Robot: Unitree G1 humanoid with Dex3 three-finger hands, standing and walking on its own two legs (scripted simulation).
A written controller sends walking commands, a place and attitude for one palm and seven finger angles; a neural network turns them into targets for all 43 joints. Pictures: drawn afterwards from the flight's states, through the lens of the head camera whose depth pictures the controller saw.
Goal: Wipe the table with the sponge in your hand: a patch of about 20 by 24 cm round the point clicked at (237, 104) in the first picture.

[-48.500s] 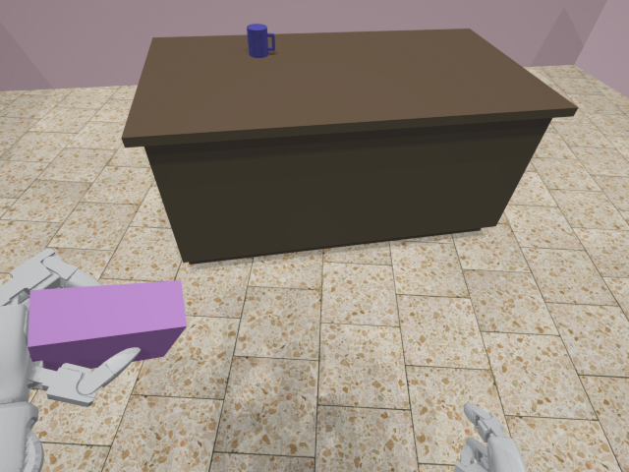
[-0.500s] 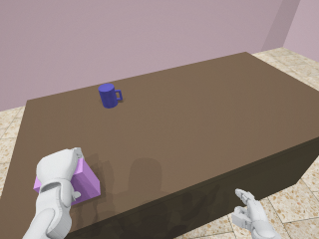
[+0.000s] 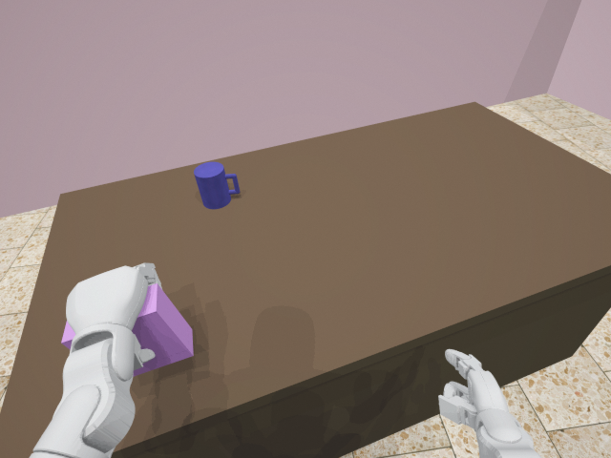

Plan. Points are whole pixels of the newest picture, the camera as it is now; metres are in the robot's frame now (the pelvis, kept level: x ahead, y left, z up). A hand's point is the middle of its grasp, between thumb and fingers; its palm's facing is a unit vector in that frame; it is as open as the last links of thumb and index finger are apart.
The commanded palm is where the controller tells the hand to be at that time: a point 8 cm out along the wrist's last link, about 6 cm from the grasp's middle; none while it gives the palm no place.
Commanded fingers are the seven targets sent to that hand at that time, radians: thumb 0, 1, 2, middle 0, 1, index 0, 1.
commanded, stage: lift the sponge slowly off the table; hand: left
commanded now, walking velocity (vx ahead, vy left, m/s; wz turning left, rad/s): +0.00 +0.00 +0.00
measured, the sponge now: (141, 342) +0.23 +0.28 +0.04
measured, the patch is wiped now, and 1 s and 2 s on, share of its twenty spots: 1.00 1.00 1.00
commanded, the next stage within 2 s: bring the sponge back beside the body in 0.16 s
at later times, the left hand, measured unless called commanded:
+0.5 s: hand (122, 320) +0.23 +0.29 +0.09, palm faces +0.10 -0.14 -0.98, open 9.2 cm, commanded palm +0.19 +0.28 +0.16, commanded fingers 0.00 0.10 1.30 -1.20 -1.60 -1.20 -1.60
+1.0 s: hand (106, 329) +0.21 +0.29 +0.10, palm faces +0.13 -0.18 -0.98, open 9.2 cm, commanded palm +0.17 +0.28 +0.17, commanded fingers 0.00 0.10 1.30 -1.20 -1.60 -1.20 -1.60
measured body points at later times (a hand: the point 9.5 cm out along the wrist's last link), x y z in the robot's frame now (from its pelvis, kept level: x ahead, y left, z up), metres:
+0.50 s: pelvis +0.00 +0.01 +0.00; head -0.04 -0.03 +0.45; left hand +0.22 +0.29 +0.14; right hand +0.26 -0.19 -0.07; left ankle +0.01 +0.08 -0.74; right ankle +0.01 -0.08 -0.74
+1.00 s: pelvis +0.00 +0.01 +0.00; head -0.05 -0.03 +0.45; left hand +0.20 +0.30 +0.15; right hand +0.27 -0.18 -0.06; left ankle +0.01 +0.08 -0.74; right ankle +0.01 -0.08 -0.74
